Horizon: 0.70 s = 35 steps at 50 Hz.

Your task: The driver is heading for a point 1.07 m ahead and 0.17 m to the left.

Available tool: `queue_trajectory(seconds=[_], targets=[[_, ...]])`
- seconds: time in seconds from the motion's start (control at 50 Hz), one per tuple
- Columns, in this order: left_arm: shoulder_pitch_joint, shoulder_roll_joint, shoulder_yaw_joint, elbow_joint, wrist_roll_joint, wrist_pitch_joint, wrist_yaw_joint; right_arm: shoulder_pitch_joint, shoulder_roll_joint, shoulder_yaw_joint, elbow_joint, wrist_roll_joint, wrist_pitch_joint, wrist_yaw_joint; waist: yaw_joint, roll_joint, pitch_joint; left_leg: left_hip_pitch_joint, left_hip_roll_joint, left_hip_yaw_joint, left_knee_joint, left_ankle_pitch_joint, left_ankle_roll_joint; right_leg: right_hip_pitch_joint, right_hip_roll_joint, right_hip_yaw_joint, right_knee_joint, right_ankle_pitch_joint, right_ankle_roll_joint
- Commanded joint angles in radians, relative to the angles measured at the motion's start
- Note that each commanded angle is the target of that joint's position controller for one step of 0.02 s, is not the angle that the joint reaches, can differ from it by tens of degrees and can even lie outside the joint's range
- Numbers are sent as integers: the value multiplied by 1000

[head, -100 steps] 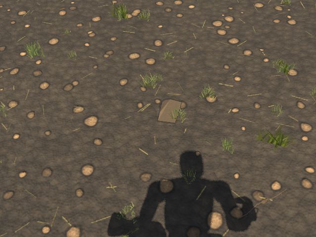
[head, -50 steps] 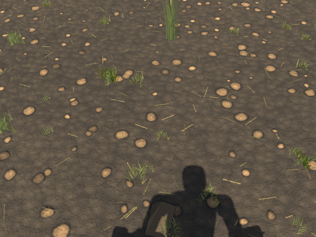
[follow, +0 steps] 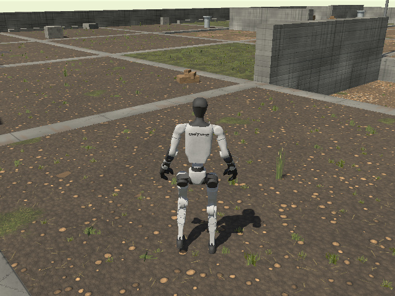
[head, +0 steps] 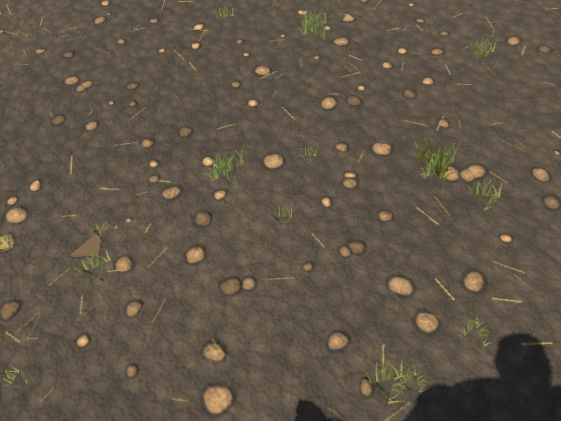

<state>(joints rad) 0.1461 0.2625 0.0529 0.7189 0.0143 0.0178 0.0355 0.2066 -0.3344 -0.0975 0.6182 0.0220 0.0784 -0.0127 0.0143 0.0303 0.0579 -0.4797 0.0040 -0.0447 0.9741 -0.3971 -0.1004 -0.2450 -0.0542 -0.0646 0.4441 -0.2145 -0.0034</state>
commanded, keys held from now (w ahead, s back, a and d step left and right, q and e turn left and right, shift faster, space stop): q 0.38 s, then w+q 0.14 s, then w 0.48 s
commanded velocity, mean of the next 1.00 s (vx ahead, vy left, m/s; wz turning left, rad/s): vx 0.20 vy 0.00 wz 0.43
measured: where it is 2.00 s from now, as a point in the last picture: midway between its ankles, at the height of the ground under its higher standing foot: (190, 319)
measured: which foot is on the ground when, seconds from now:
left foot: up 0.00-0.12, down 0.14-0.60, up 0.62-1.00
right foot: down 0.00-0.14, up 0.16-0.58, down 0.60-1.00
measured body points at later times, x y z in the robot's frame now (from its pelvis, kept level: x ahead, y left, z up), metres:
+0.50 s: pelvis +0.00 +0.04 +0.00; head +0.02 +0.07 +0.45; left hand +0.07 +0.36 -0.10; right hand +0.23 -0.19 -0.08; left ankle -0.01 +0.14 -0.74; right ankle +0.06 -0.10 -0.71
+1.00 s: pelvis +0.15 +0.11 -0.01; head +0.18 +0.12 +0.44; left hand -0.01 +0.35 -0.13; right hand +0.46 +0.01 -0.08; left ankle +0.21 +0.28 -0.73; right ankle +0.06 -0.08 -0.74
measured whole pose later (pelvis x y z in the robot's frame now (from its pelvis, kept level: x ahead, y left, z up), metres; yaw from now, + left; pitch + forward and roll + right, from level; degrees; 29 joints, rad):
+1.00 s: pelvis +0.15 +0.11 -0.01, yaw +24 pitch +3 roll +0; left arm 0.46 0.29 0.05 0.84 -0.03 -0.05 0.00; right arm 0.07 -0.27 -0.04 0.62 0.03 -0.07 0.04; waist 0.11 0.01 0.02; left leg -0.51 0.02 0.01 0.54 -0.10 0.02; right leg 0.07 -0.04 0.01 0.26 -0.38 0.03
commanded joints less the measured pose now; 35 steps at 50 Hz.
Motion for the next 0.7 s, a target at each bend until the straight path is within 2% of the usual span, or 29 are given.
queue_trajectory(seconds=[0.02, 0.08, 0.1, 0.12, 0.14, 0.16, 0.18, 0.2, 0.22, 0.24, 0.26, 0.32, 0.38, 0.42, 0.46, 0.52, 0.56, 0.58, 0.6, 0.62, 0.64, 0.66, 0.68, 0.7], targets=[[-12, 221, 65, -55, -8, -4, -4, -72, -50, -2, -113, -2, -17, 12, 36, -229, -128, 15, 17, 65, -145, -13, 10, 164, -239, 139, -107, 366, -213], [-15, 234, 72, -45, -27, -6, -14, -46, -66, -10, -109, 0, -10, 23, 20, -230, -130, 98, 8, 95, -302, 34, 50, 163, -261, 122, -69, 372, -196], [-28, 235, 73, -43, -38, -7, -15, -16, -63, -13, -99, 0, -9, 28, -5, -219, -131, 155, -1, 110, -403, 105, 75, 146, -256, 101, -35, 362, -174], [-24, 219, 70, -34, -46, -8, -15, 24, -68, -19, -82, -2, -9, 27, -27, -198, -136, 245, -20, 119, -516, 195, 108, 104, -237, 68, 20, 315, -133], [33, 181, 61, -10, -40, -13, -19, 61, -106, -34, -73, -3, -10, 18, -31, -100, -149, 387, 3, 42, -599, 341, 148, -2, -192, 1, 136, 183, -57], [38, 107, 37, -42, 17, -16, -26, 93, -232, -62, -88, -6, -14, 0, -8, 226, -164, 569, 268, -315, -596, 743, 255, -290, -65, -98, 452, -282, 52], [-67, 130, 42, -90, 15, -20, -14, 78, -247, -57, -108, -43, -37, 9, -64, 259, -178, 471, 396, -480, -610, 786, 449, -424, 39, 37, 653, -477, 86], [-104, 170, 55, -91, -4, -17, -7, 65, -199, -44, -102, -50, -58, 15, -80, 151, -168, 445, 345, -408, -631, 688, 442, -430, 16, 108, 740, -428, 79], [-97, 174, 60, -84, -15, -14, -3, 17, -170, -34, -91, -39, -70, 12, -47, 124, -134, 415, 283, -332, -630, 608, 383, -433, 4, 125, 736, -338, 67], [-75, 172, 64, -64, -8, -11, 4, -26, -146, -28, -94, -22, -71, 6, -29, 86, -124, 404, 237, -294, -628, 542, 337, -431, -3, 133, 708, -269, 67], [-60, 177, 67, -60, -1, -9, 8, -56, -134, -20, -96, -10, -67, -1, -14, 99, -117, 381, 217, -277, -628, 561, 324, -413, 4, 132, 700, -216, 76], [-28, 152, 62, -52, -10, -14, 0, -58, -124, -11, -95, -19, -61, -14, -2, 107, -150, 362, 180, -259, -628, 564, 327, -351, 38, 124, 655, -134, 93], [-62, 129, 51, -64, -11, -17, -4, -41, -140, -17, -87, -15, -56, -21, -22, 109, -140, 369, 168, -297, -620, 471, 325, -326, 54, 135, 484, -118, 101], [-69, 130, 48, -68, -17, -24, -14, -21, -146, -21, -81, -10, -55, -21, -39, 121, -144, 339, 155, -350, -660, 144, 332, -282, 63, 136, 381, -110, 92], [-87, 142, 51, -81, -26, -39, -27, -14, -155, -21, -76, -7, -58, -15, -50, 151, -104, 291, 154, -424, -698, -83, 341, -250, 75, 136, 298, -145, 73], [-70, 149, 55, -85, -37, -71, -42, -13, -157, -19, -69, -4, -63, -6, -40, 146, -85, 239, 143, -486, -694, -159, 336, -144, 90, 131, 177, -176, 38], [13, 132, 55, -55, -41, -90, -50, -37, -130, -7, -67, -1, -62, -6, 9, 125, -89, 175, 108, -470, -654, -193, 303, 17, 82, 102, 21, -54, 8], [57, 128, 57, -38, -34, -96, -49, -34, -97, 5, -64, -4, -64, -8, 31, 96, -94, 115, 70, -438, -605, -211, 270, 125, 63, 102, -49, -10, -11], [138, 152, 61, -23, -18, -103, -45, -27, -32, 26, -63, -11, -70, -9, 57, 4, -127, -1, 6, -354, -427, -242, 211, 274, -63, 231, -94, -92, -49], [210, 235, 71, -10, 9, -103, -44, -12, 18, 40, -88, -6, -81, -8, 45, -193, -128, -186, -134, -149, -151, -215, 145, 346, -244, 547, -203, -379, -157], [201, 262, 83, 0, 16, -111, -53, -68, -67, 18, -113, 7, -97, -14, 51, -238, -6, -330, -79, -152, 0, -193, 133, 237, -348, 768, -283, -573, -262], [154, 204, 66, -9, -6, -114, -46, -59, -115, 2, -95, 8, -105, -13, 29, -198, 61, -370, -40, -168, 65, -106, 128, 210, -321, 707, -291, -577, -256], [134, 169, 53, -12, -17, -114, -38, -34, -112, 0, -69, 0, -109, -8, 14, -185, 68, -376, -29, -153, 85, -37, 120, 223, -268, 614, -286, -497, -220], [133, 157, 48, -12, -20, -112, -32, -29, -102, 0, -59, -9, -116, -3, 12, -173, 51, -379, -15, -133, 83, 23, 113, 241, -233, 539, -285, -415, -194]])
